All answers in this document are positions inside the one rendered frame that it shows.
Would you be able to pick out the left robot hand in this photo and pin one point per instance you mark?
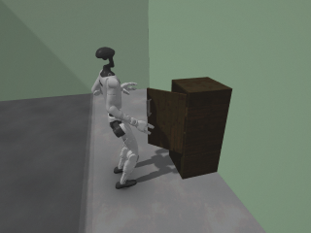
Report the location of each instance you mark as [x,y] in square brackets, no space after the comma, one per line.
[125,87]

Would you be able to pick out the right robot hand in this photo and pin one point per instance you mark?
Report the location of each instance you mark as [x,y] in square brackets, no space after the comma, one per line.
[141,125]

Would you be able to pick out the robot right upper arm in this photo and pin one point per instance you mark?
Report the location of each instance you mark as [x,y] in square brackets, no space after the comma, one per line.
[112,86]

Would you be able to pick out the cupboard door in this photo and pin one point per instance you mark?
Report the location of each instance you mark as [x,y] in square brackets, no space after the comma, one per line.
[168,110]

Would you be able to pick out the robot right forearm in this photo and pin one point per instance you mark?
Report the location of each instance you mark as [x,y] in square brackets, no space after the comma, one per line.
[118,114]

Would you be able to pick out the handle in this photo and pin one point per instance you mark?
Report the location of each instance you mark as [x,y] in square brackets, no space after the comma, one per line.
[148,105]

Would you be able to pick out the robot right foot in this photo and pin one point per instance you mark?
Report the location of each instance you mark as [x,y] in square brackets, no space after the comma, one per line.
[128,183]

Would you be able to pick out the robot left thigh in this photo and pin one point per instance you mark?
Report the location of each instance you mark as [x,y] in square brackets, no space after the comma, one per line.
[126,123]

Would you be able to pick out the robot left upper arm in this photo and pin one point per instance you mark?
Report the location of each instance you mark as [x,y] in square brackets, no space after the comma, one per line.
[95,89]

